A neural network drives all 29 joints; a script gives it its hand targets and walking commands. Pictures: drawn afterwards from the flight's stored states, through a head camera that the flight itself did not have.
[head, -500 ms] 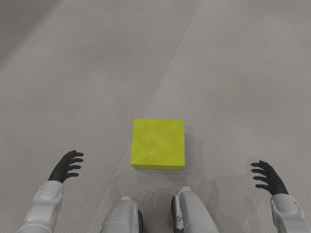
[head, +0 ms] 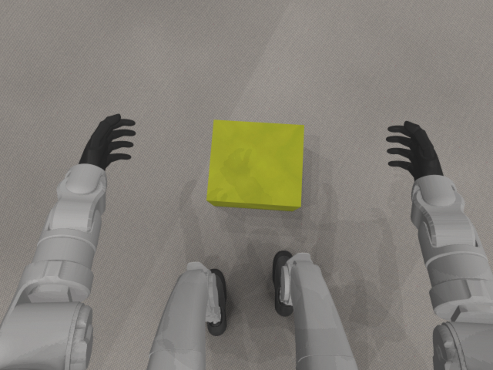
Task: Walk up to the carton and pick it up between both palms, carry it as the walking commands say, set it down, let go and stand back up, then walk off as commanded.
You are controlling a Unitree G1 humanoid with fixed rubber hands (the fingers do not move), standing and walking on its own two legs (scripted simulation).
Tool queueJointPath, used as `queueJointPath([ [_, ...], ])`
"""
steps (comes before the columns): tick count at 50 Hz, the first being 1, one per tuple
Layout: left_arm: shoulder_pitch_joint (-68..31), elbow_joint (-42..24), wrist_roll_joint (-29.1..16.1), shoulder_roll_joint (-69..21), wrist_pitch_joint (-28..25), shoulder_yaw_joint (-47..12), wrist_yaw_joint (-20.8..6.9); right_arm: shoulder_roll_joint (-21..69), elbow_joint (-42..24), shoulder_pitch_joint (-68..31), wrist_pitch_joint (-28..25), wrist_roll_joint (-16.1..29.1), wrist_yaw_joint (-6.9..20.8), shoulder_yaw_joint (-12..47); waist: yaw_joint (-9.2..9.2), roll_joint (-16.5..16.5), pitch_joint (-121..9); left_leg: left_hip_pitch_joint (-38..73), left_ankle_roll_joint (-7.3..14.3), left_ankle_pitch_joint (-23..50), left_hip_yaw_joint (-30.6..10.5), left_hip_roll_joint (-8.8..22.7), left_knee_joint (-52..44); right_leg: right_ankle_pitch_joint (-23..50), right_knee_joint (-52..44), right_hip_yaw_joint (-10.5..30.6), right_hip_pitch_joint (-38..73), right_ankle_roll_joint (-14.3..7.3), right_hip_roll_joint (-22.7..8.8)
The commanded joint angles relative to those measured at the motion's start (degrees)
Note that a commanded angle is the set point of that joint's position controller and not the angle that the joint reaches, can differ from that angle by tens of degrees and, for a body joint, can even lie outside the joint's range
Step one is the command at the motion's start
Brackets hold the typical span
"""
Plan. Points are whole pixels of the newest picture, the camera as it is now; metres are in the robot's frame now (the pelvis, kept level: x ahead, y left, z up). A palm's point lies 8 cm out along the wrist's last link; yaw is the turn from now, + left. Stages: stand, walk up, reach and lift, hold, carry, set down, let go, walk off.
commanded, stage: reach and lift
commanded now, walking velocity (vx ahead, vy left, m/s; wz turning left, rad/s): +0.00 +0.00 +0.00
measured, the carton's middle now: (255, 168) +0.51 +0.00 -0.58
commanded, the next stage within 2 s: none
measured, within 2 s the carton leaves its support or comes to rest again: neither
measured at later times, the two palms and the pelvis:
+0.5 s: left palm (121, 124) +0.49 +0.24 -0.14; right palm (394, 127) +0.49 -0.24 -0.14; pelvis +0.01 +0.00 -0.02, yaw +2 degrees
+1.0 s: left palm (150, 148) +0.48 +0.23 -0.27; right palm (355, 151) +0.48 -0.22 -0.29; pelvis -0.05 +0.00 -0.16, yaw +6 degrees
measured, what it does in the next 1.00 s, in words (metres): lowers itself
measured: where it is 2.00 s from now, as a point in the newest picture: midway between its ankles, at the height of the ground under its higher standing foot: (250, 304)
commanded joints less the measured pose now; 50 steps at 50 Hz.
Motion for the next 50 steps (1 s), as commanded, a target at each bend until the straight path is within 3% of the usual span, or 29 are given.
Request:
queueJointPath([
  [1,-20.58,1.40,-6.57,11.92,-0.17,10.45,-0.24,-8.97,-1.02,-19.74,-0.99,4.79,-0.46,-10.61,-0.50,0.42,-58.38,3.95,-0.44,15.00,-6.00,-6.80,-4.23,19.92,-1.30,0.45,35.67,2.22,1.03],
  [2,-22.58,2.09,-6.72,11.85,-0.26,9.67,-0.20,-8.35,1.85,-20.09,-0.75,5.16,0.02,-10.95,-0.28,1.73,-57.69,3.83,-0.41,15.60,-6.05,-6.87,-4.93,19.10,-1.44,-0.04,32.92,2.23,1.23],
  [3,-24.55,2.91,-7.67,10.63,0.14,8.91,-0.42,-9.10,1.71,-23.48,-0.63,5.35,0.28,-10.71,-0.85,0.59,-58.98,2.15,-0.51,14.61,-5.77,-6.61,-4.47,18.43,-1.36,-0.04,32.99,2.19,1.13],
  [7,-29.01,-0.48,-8.00,12.01,0.54,10.15,0.30,-10.66,-2.13,-29.50,-1.21,5.36,0.48,-13.21,-1.36,-0.28,-71.30,2.61,-0.73,21.35,-5.87,-7.01,-3.19,27.83,0.28,-0.05,36.35,1.48,1.41],
  [8,-29.74,-0.73,-7.58,12.11,0.66,10.00,0.51,-11.09,0.80,-28.19,-0.99,4.77,0.74,-13.96,-1.63,0.76,-71.45,3.20,-1.07,23.22,-6.09,-7.12,-3.22,29.58,0.83,-0.28,35.12,1.37,1.61],
  [9,-27.86,1.53,-7.19,11.70,0.78,10.80,0.60,-10.46,2.05,-28.08,-0.91,4.30,1.16,-13.96,-0.43,-0.64,-71.14,1.14,-1.10,24.43,-5.98,-7.15,-2.94,31.04,1.14,-0.14,35.24,1.63,1.78],
  [12,-31.88,0.43,-7.97,10.13,0.87,10.27,0.36,-10.40,0.97,-32.31,-0.89,3.79,1.62,-16.02,-2.01,-0.66,-75.13,-2.34,-1.06,25.43,-5.99,-7.39,-2.84,34.95,1.51,0.24,36.69,1.01,1.73],
  [15,-30.88,-1.43,-6.35,11.99,0.81,13.06,0.61,-9.50,-0.57,-31.23,-0.61,3.30,1.86,-16.45,-0.22,-1.27,-81.43,-2.33,-0.80,28.68,-5.97,-7.77,-2.20,40.34,3.05,0.94,40.31,0.93,1.66],
  [18,-31.37,-1.96,-7.48,11.01,0.59,12.59,-0.22,-8.50,-1.23,-31.96,-0.73,3.05,2.34,-16.33,-0.90,-2.97,-82.47,-6.18,-0.55,29.09,-5.67,-7.82,-1.57,44.32,3.82,1.47,43.10,0.98,1.56],
  [19,-33.29,-2.82,-7.27,11.15,0.36,12.21,-0.29,-8.42,-0.83,-32.39,-0.83,2.92,2.42,-16.52,-0.93,-1.19,-81.82,-6.17,-0.64,29.04,-5.81,-7.71,-1.46,43.41,3.97,1.79,41.75,0.91,1.44],
  [23,-35.30,-6.34,-8.76,10.51,0.28,11.80,-0.68,-8.49,-4.76,-33.26,-1.52,3.00,2.23,-17.90,-1.88,-0.37,-85.05,-7.03,-0.73,31.67,-6.07,-8.00,0.09,46.90,5.61,2.02,41.86,0.50,1.17],
  [24,-35.65,-8.12,-8.97,11.49,-0.02,12.41,-0.60,-8.63,-6.43,-34.68,-1.72,3.51,2.44,-17.44,-0.99,-0.74,-86.19,-5.60,-0.55,32.67,-6.33,-7.81,0.32,45.58,6.55,1.35,40.29,0.50,1.44],
  [26,-34.62,-2.84,-7.88,9.87,0.42,11.65,-0.71,-7.76,-0.64,-33.39,-1.49,2.89,2.92,-17.40,-1.38,0.83,-79.84,-7.86,-0.91,29.46,-6.40,-7.38,0.34,39.90,6.53,0.80,33.76,0.47,1.35],
  [28,-34.47,-0.23,-8.32,8.59,0.46,11.83,-0.85,-7.03,-0.05,-34.22,-1.81,2.93,3.14,-17.05,-1.56,-0.84,-78.13,-10.92,-0.74,27.98,-6.33,-7.37,2.04,38.44,7.34,1.04,31.16,0.53,1.04],
  [29,-35.49,1.59,-7.79,8.57,0.49,11.85,-0.72,-6.95,1.33,-35.62,-1.80,2.89,3.24,-17.00,-0.90,-0.96,-75.47,-12.86,-0.60,24.54,-6.42,-7.28,2.62,34.07,8.34,0.82,27.16,0.67,1.08],
  [31,-35.11,3.84,-8.34,6.45,0.85,10.96,-1.02,-7.83,4.71,-35.05,-1.78,1.08,3.43,-18.27,-3.41,-1.59,-74.31,-17.14,-1.22,23.65,-6.20,-7.11,4.48,33.74,9.97,0.22,24.38,0.84,1.21],
  [34,-36.97,6.73,-7.48,6.46,1.44,11.13,-0.98,-8.48,7.32,-36.92,-1.49,0.19,3.46,-19.46,-3.39,-1.23,-71.10,-22.11,-1.49,17.47,-6.22,-6.91,7.27,25.69,12.68,-0.78,15.78,1.19,1.16],
  [35,-38.76,3.03,-7.04,7.58,1.34,11.47,-0.79,-9.81,3.95,-38.40,-1.63,-0.01,3.32,-20.45,-3.48,-0.08,-75.20,-18.29,-1.46,18.43,-6.34,-6.99,7.92,24.60,13.16,-1.20,14.81,1.07,1.51],
  [37,-41.60,3.56,-7.23,8.12,2.30,10.85,-0.40,-11.82,5.36,-41.14,-1.18,0.28,3.19,-20.20,-3.46,1.23,-74.69,-20.28,-1.68,13.51,-5.98,-6.83,10.37,18.32,14.98,-1.78,10.17,1.14,1.46],
  [38,-42.58,4.85,-7.34,9.00,2.65,10.77,-0.29,-11.62,6.95,-42.34,-0.82,0.81,3.16,-18.83,-2.94,-0.45,-73.33,-22.76,-1.42,11.38,-6.10,-6.78,11.58,15.96,16.33,-1.97,8.47,1.40,1.38],
  [39,-44.75,1.63,-7.58,9.57,2.97,10.83,0.13,-13.12,4.49,-43.29,-0.79,0.76,2.96,-19.54,-3.93,0.64,-77.64,-20.45,-1.67,11.54,-6.00,-6.64,12.93,15.88,17.52,-2.46,8.32,1.15,1.58],
  [40,-45.81,2.90,-7.86,10.30,3.44,10.41,0.32,-13.15,5.84,-44.26,-0.41,0.91,2.65,-18.80,-3.75,-0.30,-77.16,-22.41,-1.54,9.47,-5.99,-6.72,14.29,13.67,18.72,-2.53,6.98,1.45,1.59],
  [42,-48.29,1.28,-8.51,11.44,4.67,9.26,1.11,-14.91,4.95,-46.68,0.62,1.98,2.19,-18.55,-4.23,1.56,-81.18,-20.75,-1.87,6.00,-5.55,-6.38,16.80,9.10,20.90,-3.28,5.49,1.57,1.53],
  [43,-47.72,5.09,-8.32,11.40,4.89,9.55,1.42,-15.17,8.29,-47.20,0.84,1.80,2.01,-17.94,-4.22,0.17,-76.67,-25.66,-1.58,3.39,-5.25,-6.51,18.00,6.35,22.20,-3.43,2.35,1.72,1.57],
  [44,-49.13,2.65,-9.22,12.14,5.28,9.45,1.60,-15.37,4.35,-47.89,1.04,2.14,1.47,-18.11,-4.96,0.05,-78.97,-24.69,-1.48,2.83,-4.96,-6.44,19.28,5.86,22.63,-3.37,3.61,1.66,1.46],
  [45,-50.09,1.78,-9.55,12.62,5.57,9.48,1.90,-15.49,3.37,-49.48,1.53,2.99,1.15,-17.39,-3.92,0.50,-80.85,-25.14,-1.40,2.53,-4.45,-6.30,20.63,5.28,23.79,-3.00,4.19,1.58,1.42],
  [46,-50.60,2.69,-9.82,12.93,5.70,9.18,2.10,-15.89,4.66,-49.84,1.73,2.87,0.72,-17.13,-5.01,-0.80,-80.00,-28.35,-1.27,1.70,-4.43,-6.46,22.02,5.14,25.08,-3.03,4.03,1.75,1.44],
  [49,-52.10,0.55,-10.62,14.41,6.25,8.18,2.58,-16.05,2.00,-51.23,2.50,4.48,-0.07,-15.73,-4.90,-1.17,-82.84,-28.62,-0.82,1.72,-4.10,-6.18,24.88,4.90,27.98,-3.29,3.93,1.79,1.37],
  [50,-52.45,1.25,-10.99,14.07,6.44,7.94,2.89,-15.16,1.43,-51.63,2.61,5.83,-0.09,-14.48,-3.99,-0.09,-83.04,-28.59,-0.67,1.63,-4.00,-6.18,26.20,4.37,29.02,-3.06,2.91,1.62,1.28],
])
